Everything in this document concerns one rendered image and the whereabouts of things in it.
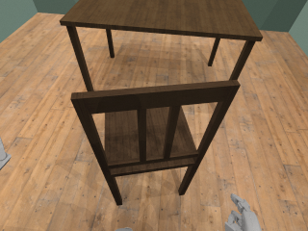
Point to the table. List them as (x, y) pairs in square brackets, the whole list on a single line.
[(217, 19)]

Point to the robot left hand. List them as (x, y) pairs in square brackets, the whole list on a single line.
[(4, 157)]

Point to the chair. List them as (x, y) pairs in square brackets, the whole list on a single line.
[(146, 129)]

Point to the robot right hand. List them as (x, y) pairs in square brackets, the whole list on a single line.
[(248, 221)]

